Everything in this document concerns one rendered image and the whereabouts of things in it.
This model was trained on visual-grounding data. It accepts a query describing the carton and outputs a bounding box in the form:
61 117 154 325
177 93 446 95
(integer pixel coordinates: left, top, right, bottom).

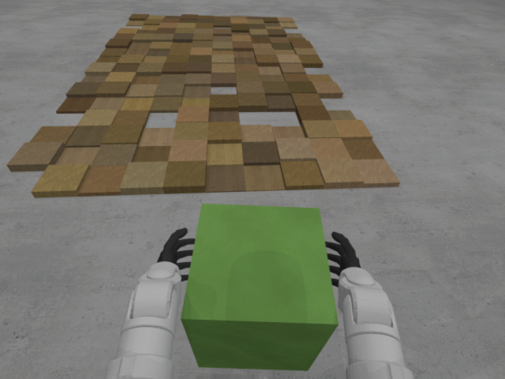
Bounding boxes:
181 204 339 371

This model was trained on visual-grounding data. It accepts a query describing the robot left forearm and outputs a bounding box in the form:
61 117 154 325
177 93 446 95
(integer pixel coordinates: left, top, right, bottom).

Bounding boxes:
105 261 181 379

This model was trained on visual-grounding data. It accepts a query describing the robot left hand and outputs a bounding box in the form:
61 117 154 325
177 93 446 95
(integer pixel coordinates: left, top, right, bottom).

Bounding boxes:
157 228 195 281

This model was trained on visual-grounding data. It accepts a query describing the robot right forearm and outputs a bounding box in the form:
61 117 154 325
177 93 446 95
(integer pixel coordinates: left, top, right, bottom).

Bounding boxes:
338 267 414 379

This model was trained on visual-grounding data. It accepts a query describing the robot right hand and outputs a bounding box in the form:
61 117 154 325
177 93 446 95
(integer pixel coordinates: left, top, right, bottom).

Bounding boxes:
325 231 361 287

